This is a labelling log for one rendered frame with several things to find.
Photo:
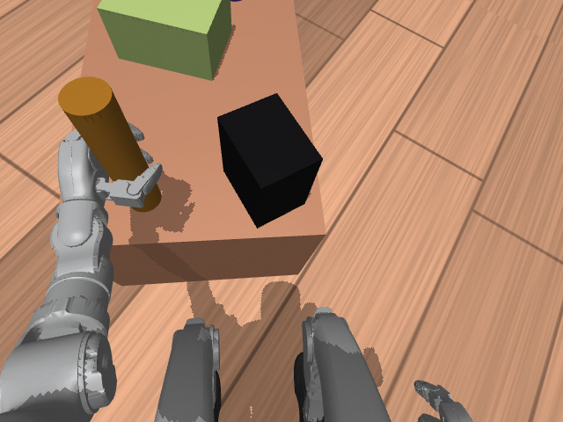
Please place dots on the left robot arm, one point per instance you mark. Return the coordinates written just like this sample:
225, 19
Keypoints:
61, 369

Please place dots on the right robot foot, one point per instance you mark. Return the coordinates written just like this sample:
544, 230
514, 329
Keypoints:
300, 388

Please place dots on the right robot hand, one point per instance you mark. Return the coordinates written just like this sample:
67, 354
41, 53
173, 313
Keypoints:
440, 400

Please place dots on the left robot hand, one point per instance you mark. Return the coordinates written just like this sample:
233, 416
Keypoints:
81, 175

